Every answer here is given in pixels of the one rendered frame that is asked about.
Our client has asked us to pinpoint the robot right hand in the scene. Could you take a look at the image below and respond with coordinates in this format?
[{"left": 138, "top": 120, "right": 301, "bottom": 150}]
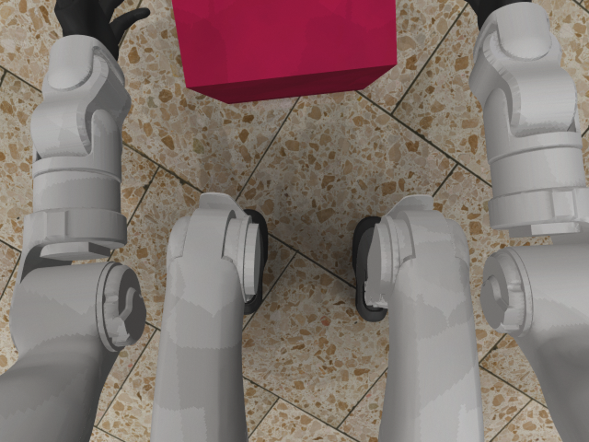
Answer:
[{"left": 464, "top": 0, "right": 532, "bottom": 30}]

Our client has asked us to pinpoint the left robot foot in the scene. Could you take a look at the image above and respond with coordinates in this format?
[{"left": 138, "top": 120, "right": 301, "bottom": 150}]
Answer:
[{"left": 243, "top": 209, "right": 268, "bottom": 315}]

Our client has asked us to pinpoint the left robot upper arm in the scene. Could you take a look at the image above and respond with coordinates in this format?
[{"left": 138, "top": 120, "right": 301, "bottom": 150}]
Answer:
[{"left": 0, "top": 262, "right": 146, "bottom": 442}]

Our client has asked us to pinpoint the right robot upper arm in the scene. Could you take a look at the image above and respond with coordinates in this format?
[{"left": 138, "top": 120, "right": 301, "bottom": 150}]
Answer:
[{"left": 479, "top": 243, "right": 589, "bottom": 442}]

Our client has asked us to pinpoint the robot right forearm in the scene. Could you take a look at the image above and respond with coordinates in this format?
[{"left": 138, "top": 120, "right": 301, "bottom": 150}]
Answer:
[{"left": 468, "top": 2, "right": 589, "bottom": 244}]

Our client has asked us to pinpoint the carton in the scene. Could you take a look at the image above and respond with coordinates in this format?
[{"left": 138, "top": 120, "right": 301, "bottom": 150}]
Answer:
[{"left": 172, "top": 0, "right": 397, "bottom": 104}]

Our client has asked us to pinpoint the robot foot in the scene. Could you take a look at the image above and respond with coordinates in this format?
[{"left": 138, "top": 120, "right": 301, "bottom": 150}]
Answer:
[
  {"left": 352, "top": 216, "right": 387, "bottom": 322},
  {"left": 243, "top": 209, "right": 268, "bottom": 315}
]

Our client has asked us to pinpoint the robot left hand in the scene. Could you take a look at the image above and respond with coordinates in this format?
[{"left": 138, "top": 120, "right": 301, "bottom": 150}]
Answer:
[{"left": 54, "top": 0, "right": 150, "bottom": 62}]

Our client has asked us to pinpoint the robot left forearm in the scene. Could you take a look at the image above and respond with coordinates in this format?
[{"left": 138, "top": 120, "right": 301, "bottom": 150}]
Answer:
[{"left": 9, "top": 35, "right": 132, "bottom": 348}]

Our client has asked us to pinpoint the right robot foot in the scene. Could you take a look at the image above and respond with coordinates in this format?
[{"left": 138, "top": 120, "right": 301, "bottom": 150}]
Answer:
[{"left": 352, "top": 216, "right": 387, "bottom": 322}]

